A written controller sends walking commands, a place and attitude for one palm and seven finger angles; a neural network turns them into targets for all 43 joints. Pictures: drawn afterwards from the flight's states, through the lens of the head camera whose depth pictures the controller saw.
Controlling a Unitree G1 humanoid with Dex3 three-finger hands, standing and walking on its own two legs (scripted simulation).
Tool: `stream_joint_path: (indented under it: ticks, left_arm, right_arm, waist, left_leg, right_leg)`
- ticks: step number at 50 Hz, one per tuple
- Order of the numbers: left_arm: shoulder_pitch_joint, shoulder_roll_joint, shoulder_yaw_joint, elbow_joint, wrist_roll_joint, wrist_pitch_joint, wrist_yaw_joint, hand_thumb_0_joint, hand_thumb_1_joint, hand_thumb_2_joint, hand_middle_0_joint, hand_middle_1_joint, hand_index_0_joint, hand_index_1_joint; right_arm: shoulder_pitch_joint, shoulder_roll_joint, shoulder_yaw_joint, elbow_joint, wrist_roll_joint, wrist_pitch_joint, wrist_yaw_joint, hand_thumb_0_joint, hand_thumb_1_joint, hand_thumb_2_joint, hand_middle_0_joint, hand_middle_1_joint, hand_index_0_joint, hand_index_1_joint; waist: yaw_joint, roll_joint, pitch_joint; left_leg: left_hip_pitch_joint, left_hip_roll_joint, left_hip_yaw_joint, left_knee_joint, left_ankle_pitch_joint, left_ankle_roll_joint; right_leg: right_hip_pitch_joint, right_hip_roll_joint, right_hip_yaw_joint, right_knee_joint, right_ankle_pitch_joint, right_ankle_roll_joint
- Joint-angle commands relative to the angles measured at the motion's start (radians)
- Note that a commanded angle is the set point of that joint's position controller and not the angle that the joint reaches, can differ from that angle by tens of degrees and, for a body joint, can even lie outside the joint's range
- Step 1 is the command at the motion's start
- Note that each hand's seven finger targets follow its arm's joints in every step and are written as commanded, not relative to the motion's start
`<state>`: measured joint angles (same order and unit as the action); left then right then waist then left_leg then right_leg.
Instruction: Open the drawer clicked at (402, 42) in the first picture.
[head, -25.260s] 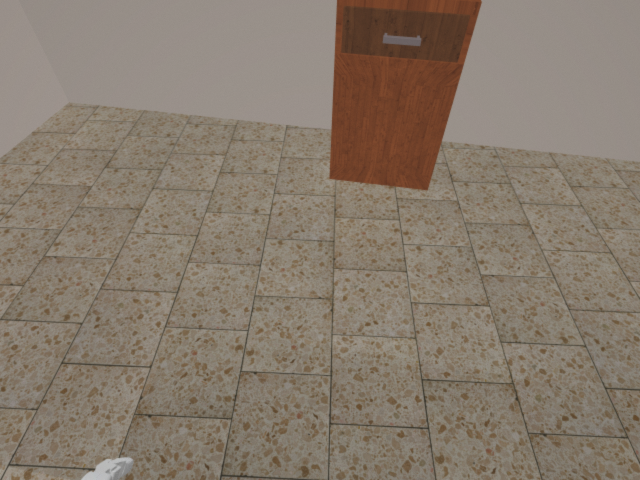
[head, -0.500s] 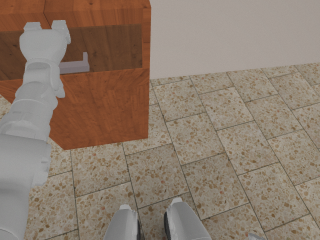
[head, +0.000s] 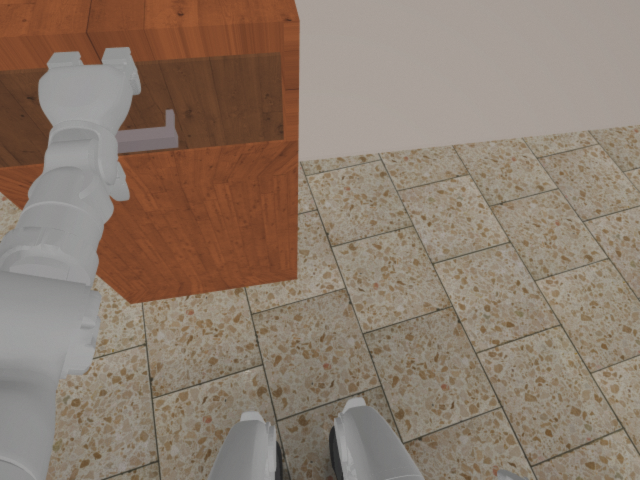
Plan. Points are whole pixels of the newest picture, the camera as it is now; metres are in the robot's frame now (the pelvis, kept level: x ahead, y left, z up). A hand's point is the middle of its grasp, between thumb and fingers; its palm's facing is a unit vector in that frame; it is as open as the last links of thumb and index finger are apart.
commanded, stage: lift the fingers back up to retry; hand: left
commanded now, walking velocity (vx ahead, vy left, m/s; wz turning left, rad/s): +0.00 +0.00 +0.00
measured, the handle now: (125, 130) +0.59 +0.22 +0.03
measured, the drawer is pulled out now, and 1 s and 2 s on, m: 0.00 0.00 0.00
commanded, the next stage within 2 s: re-aim the fingers above the handle in 0.58 s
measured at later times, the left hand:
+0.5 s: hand (105, 129) +0.54 +0.22 +0.08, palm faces -0.02 -0.02 -1.00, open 13.7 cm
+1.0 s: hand (105, 128) +0.54 +0.22 +0.08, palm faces +0.01 -0.03 -1.00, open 13.6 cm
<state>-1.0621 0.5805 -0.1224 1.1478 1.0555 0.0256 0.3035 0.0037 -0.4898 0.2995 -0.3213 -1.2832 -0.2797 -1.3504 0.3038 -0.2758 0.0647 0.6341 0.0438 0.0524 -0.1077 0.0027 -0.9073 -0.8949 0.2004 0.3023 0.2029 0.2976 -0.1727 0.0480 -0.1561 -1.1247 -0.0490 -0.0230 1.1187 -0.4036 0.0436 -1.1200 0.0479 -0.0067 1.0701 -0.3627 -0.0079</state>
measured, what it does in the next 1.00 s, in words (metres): shifts its weight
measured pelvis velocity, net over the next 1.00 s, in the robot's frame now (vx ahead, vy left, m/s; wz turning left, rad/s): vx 0.06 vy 0.00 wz -0.02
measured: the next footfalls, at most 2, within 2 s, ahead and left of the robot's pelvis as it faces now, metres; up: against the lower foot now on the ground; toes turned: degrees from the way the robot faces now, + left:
none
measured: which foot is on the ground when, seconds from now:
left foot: down 0.00-1.00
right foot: down 0.00-1.00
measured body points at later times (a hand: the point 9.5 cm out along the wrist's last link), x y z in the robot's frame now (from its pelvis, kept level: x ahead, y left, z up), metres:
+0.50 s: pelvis +0.03 +0.00 +0.04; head +0.14 +0.00 +0.47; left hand +0.54 +0.22 +0.13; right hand +0.02 -0.27 -0.09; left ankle +0.06 +0.09 -0.64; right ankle +0.07 -0.11 -0.64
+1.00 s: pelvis +0.06 +0.00 +0.05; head +0.16 +0.00 +0.49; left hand +0.54 +0.22 +0.13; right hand +0.10 -0.27 -0.08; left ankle +0.06 +0.09 -0.64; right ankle +0.07 -0.11 -0.64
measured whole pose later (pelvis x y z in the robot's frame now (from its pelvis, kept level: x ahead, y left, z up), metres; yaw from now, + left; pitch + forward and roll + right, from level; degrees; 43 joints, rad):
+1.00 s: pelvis +0.06 +0.00 +0.05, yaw -1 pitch +20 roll -2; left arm -0.81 0.48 -0.02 1.10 1.10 -0.07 0.41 0.00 -0.49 0.30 -0.37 -1.24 -0.35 -1.25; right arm 0.31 -0.26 0.00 0.67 0.01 0.10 -0.04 0.00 -0.91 -0.90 0.20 0.30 0.20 0.30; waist -0.11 0.05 -0.16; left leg -0.81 -0.03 -0.01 0.86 -0.40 0.05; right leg -0.81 0.06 0.02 0.81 -0.35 -0.01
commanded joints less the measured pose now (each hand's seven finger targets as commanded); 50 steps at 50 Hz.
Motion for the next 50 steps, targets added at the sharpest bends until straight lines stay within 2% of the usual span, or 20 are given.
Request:
stream_joint_path:
  ticks: [1, 5, 8, 9, 11, 17, 20, 22, 26, 28, 30, 31, 33, 36, 37, 38, 41, 45, 49, 50]
  left_arm:
    - [-0.239, 0.285, 0.07, 0.058, -0.01, 0.065, -0.053, 0.0, -0.5, 0.3, -0.3, -1.2, -0.3, -1.2]
    - [-0.259, 0.334, 0.102, 0.039, 0.001, 0.035, -0.04, 0.0, -0.5, 0.3, -0.3, -1.2, -0.3, -1.2]
    - [-0.295, 0.324, 0.109, -0.006, 0.001, 0.017, -0.017, 0.0, -0.5, 0.3, -0.3, -1.2, -0.3, -1.2]
    - [-0.276, 0.352, 0.139, -0.004, 0.002, 0.015, -0.01, 0.0, -0.5, 0.3, -0.3, -1.2, -0.3, -1.2]
    - [-0.294, 0.351, 0.147, -0.045, 0.003, 0.005, 0.004, 0.0, -0.5, 0.3, -0.3, -1.2, -0.3, -1.2]
    - [-0.323, 0.372, 0.191, -0.123, -0.01, -0.01, 0.042, 0.0, -0.5, 0.3, -0.3, -1.2, -0.3, -1.2]
    - [-0.298, 0.399, 0.215, -0.141, -0.011, -0.016, 0.054, 0.0, -0.5, 0.3, -0.3, -1.2, -0.3, -1.2]
    - [-0.302, 0.367, 0.199, -0.125, -0.013, -0.024, 0.06, 0.0, -0.5, 0.3, -0.3, -1.2, -0.3, -1.2]
    - [-0.237, 0.353, 0.2, -0.087, -0.006, -0.031, 0.075, 0.0, -0.5, 0.3, -0.3, -1.2, -0.3, -1.2]
    - [-0.238, 0.359, 0.213, -0.114, -0.001, -0.042, 0.085, 0.0, -0.5, 0.3, -0.3, -1.2, -0.3, -1.2]
    - [-0.214, 0.352, 0.218, -0.111, -0.001, -0.042, 0.094, 0.0, -0.5, 0.3, -0.3, -1.2, -0.3, -1.2]
    - [-0.192, 0.36, 0.229, -0.121, 0.002, -0.043, 0.097, 0.0, -0.5, 0.3, -0.3, -1.2, -0.3, -1.2]
    - [-0.161, 0.317, 0.212, -0.116, -0.003, -0.043, 0.101, 0.0, -0.5, 0.3, -0.3, -1.2, -0.3, -1.2]
    - [-0.164, 0.319, 0.216, -0.126, 0.007, -0.036, 0.113, 0.0, -0.5, 0.3, -0.3, -1.2, -0.3, -1.2]
    - [-0.191, 0.322, 0.221, -0.159, 0.011, -0.042, 0.118, 0.0, -0.5, 0.3, -0.3, -1.2, -0.3, -1.2]
    - [-0.148, 0.291, 0.205, -0.124, 0.012, -0.033, 0.12, 0.0, -0.5, 0.3, -0.3, -1.2, -0.3, -1.2]
    - [-0.169, 0.316, 0.219, -0.145, 0.021, -0.026, 0.129, 0.0, -0.5, 0.3, -0.3, -1.2, -0.3, -1.2]
    - [-0.134, 0.286, 0.203, -0.124, 0.022, -0.008, 0.127, 0.0, -0.5, 0.3, -0.3, -1.2, -0.3, -1.2]
    - [-0.134, 0.33, 0.231, -0.154, 0.028, -0.006, 0.124, 0.0, -0.5, 0.3, -0.3, -1.2, -0.3, -1.2]
    - [-0.13, 0.292, 0.204, -0.153, 0.029, -0.003, 0.121, 0.0, -0.5, 0.3, -0.3, -1.2, -0.3, -1.2]
  right_arm:
    - [0.148, -0.172, -0.065, -0.067, -0.005, -0.015, -0.019, 0.0, -0.9, -0.9, 0.2, 0.3, 0.2, 0.3]
    - [0.161, -0.173, -0.065, -0.064, -0.008, -0.016, -0.018, 0.0, -0.9, -0.9, 0.2, 0.3, 0.2, 0.3]
    - [0.174, -0.169, -0.075, -0.063, -0.012, -0.021, -0.011, 0.0, -0.9, -0.9, 0.2, 0.3, 0.2, 0.3]
    - [0.177, -0.171, -0.076, -0.059, -0.013, -0.019, -0.008, 0.0, -0.9, -0.9, 0.2, 0.3, 0.2, 0.3]
    - [0.184, -0.165, -0.081, -0.055, -0.017, -0.02, 0.0, 0.0, -0.9, -0.9, 0.2, 0.3, 0.2, 0.3]
    - [0.193, -0.162, -0.096, -0.038, -0.021, -0.015, 0.011, 0.0, -0.9, -0.9, 0.2, 0.3, 0.2, 0.3]
    - [0.189, -0.161, -0.099, -0.03, -0.021, -0.009, 0.015, 0.0, -0.9, -0.9, 0.2, 0.3, 0.2, 0.3]
    - [0.187, -0.159, -0.1, -0.018, -0.023, -0.007, 0.016, 0.0, -0.9, -0.9, 0.2, 0.3, 0.2, 0.3]
    - [0.181, -0.162, -0.104, -0.012, -0.026, -0.001, 0.022, 0.0, -0.9, -0.9, 0.2, 0.3, 0.2, 0.3]
    - [0.18, -0.162, -0.11, -0.01, -0.03, 0.001, 0.025, 0.0, -0.9, -0.9, 0.2, 0.3, 0.2, 0.3]
    - [0.178, -0.163, -0.113, -0.007, -0.034, 0.007, 0.029, 0.0, -0.9, -0.9, 0.2, 0.3, 0.2, 0.3]
    - [0.172, -0.161, -0.115, -0.008, -0.036, 0.01, 0.031, 0.0, -0.9, -0.9, 0.2, 0.3, 0.2, 0.3]
    - [0.169, -0.156, -0.12, -0.007, -0.038, 0.016, 0.038, 0.0, -0.9, -0.9, 0.2, 0.3, 0.2, 0.3]
    - [0.159, -0.157, -0.124, -0.009, -0.038, 0.021, 0.04, 0.0, -0.9, -0.9, 0.2, 0.3, 0.2, 0.3]
    - [0.157, -0.156, -0.125, -0.009, -0.04, 0.023, 0.04, 0.0, -0.9, -0.9, 0.2, 0.3, 0.2, 0.3]
    - [0.154, -0.153, -0.127, -0.012, -0.039, 0.024, 0.043, 0.0, -0.9, -0.9, 0.2, 0.3, 0.2, 0.3]
    - [0.149, -0.156, -0.128, -0.009, -0.041, 0.028, 0.045, 0.0, -0.9, -0.9, 0.2, 0.3, 0.2, 0.3]
    - [0.14, -0.151, -0.128, -0.014, -0.042, 0.035, 0.048, 0.0, -0.9, -0.9, 0.2, 0.3, 0.2, 0.3]
    - [0.127, -0.15, -0.127, -0.018, -0.04, 0.043, 0.044, 0.0, -0.9, -0.9, 0.2, 0.3, 0.2, 0.3]
    - [0.125, -0.145, -0.129, -0.023, -0.04, 0.043, 0.043, 0.0, -0.9, -0.9, 0.2, 0.3, 0.2, 0.3]
  waist:
    - [-0.026, -0.088, -0.249]
    - [-0.016, -0.055, -0.251]
    - [-0.018, -0.038, -0.279]
    - [-0.002, -0.035, -0.285]
    - [0.009, 0.001, -0.32]
    - [0.019, -0.012, -0.39]
    - [0.041, 0.0, -0.394]
    - [0.025, -0.025, -0.351]
    - [0.039, -0.031, -0.301]
    - [0.044, -0.01, -0.326]
    - [0.05, -0.034, -0.337]
    - [0.064, -0.008, -0.345]
    - [0.064, -0.014, -0.345]
    - [0.064, -0.028, -0.331]
    - [0.065, -0.017, -0.361]
    - [0.065, -0.024, -0.339]
    - [0.068, -0.022, -0.351]
    - [0.073, -0.031, -0.342]
    - [0.086, -0.019, -0.36]
    - [0.077, -0.029, -0.353]
  left_leg:
    - [0.143, 0.006, -0.003, -0.209, -0.175, 0.016]
    - [0.15, 0.01, 0.0, -0.218, -0.176, 0.014]
    - [0.183, 0.012, -0.002, -0.235, -0.157, 0.017]
    - [0.194, 0.013, -0.005, -0.243, -0.154, 0.015]
    - [0.22, 0.012, -0.003, -0.256, -0.122, 0.015]
    - [0.321, 0.017, -0.003, -0.3, -0.034, 0.018]
    - [0.347, 0.014, 0.0, -0.329, -0.005, 0.015]
    - [0.347, 0.017, 0.002, -0.334, 0.009, 0.017]
    - [0.346, 0.013, 0.008, -0.35, 0.028, 0.015]
    - [0.377, 0.015, 0.01, -0.348, 0.078, 0.014]
    - [0.383, 0.015, 0.012, -0.348, 0.106, 0.014]
    - [0.398, 0.015, 0.013, -0.349, 0.13, 0.012]
    - [0.418, 0.014, 0.018, -0.349, 0.162, 0.011]
    - [0.424, 0.015, 0.017, -0.352, 0.173, 0.01]
    - [0.443, 0.016, 0.015, -0.351, 0.201, 0.01]
    - [0.442, 0.014, 0.021, -0.352, 0.192, 0.01]
    - [0.456, 0.016, 0.017, -0.353, 0.209, 0.01]
    - [0.46, 0.012, 0.024, -0.355, 0.223, 0.009]
    - [0.463, 0.012, 0.029, -0.36, 0.241, 0.009]
    - [0.471, 0.011, 0.031, -0.36, 0.24, 0.01]
  right_leg:
    - [0.253, -0.009, 0.005, -0.25, -0.214, 0.001]
    - [0.271, -0.008, 0.011, -0.258, -0.204, -0.001]
    - [0.295, -0.006, 0.01, -0.267, -0.171, 0.002]
    - [0.306, -0.006, 0.009, -0.269, -0.167, -0.002]
    - [0.34, -0.004, 0.008, -0.274, -0.134, -0.003]
    - [0.443, 0.001, 0.011, -0.321, -0.057, -0.003]
    - [0.499, 0.002, 0.013, -0.344, -0.036, -0.004]
    - [0.5, 0.002, 0.015, -0.362, -0.021, -0.003]
    - [0.504, 0.002, 0.013, -0.373, -0.007, -0.007]
    - [0.512, 0.003, 0.012, -0.367, 0.037, -0.01]
    - [0.533, 0.003, 0.012, -0.367, 0.066, -0.01]
    - [0.538, 0.004, 0.012, -0.363, 0.087, -0.013]
    - [0.545, 0.007, 0.008, -0.364, 0.119, -0.013]
    - [0.543, 0.007, 0.008, -0.365, 0.126, -0.014]
    - [0.551, 0.008, 0.005, -0.358, 0.148, -0.017]
    - [0.547, 0.009, 0.006, -0.364, 0.142, -0.014]
    - [0.546, 0.008, 0.004, -0.361, 0.151, -0.016]
    - [0.563, 0.01, 0.005, -0.366, 0.173, -0.015]
    - [0.602, 0.006, 0.015, -0.366, 0.208, -0.015]
    - [0.597, 0.007, 0.013, -0.372, 0.208, -0.014]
